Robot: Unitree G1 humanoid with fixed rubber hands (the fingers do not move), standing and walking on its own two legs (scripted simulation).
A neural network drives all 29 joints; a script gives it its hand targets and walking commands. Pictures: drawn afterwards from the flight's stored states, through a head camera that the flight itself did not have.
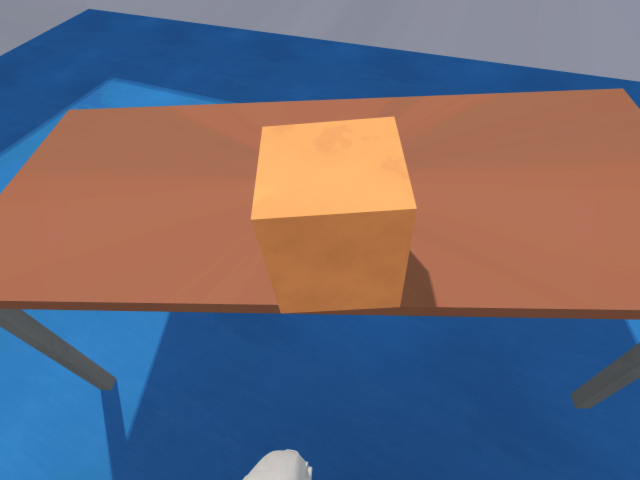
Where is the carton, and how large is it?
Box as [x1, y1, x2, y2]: [251, 117, 416, 313]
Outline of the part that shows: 394,117 262,127 251,221 281,313 399,306 416,207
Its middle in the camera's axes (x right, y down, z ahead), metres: +0.03 -0.03 +0.65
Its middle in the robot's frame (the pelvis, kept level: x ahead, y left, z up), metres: +0.50 +0.00 -0.01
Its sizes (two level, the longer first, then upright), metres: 0.210 0.200 0.250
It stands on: a table, 0.64 m high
